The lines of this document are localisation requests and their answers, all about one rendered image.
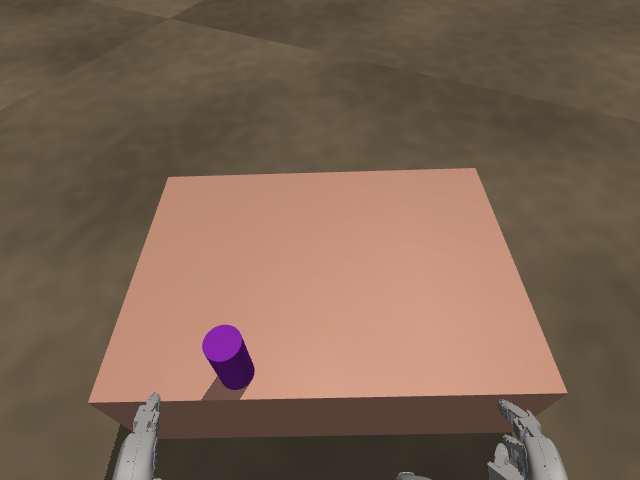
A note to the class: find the left robot hand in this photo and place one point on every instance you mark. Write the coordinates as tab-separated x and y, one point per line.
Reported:
138	453

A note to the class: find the right robot hand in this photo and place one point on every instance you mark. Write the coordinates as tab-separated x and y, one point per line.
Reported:
537	458

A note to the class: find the can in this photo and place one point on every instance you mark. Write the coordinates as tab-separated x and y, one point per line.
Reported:
225	349

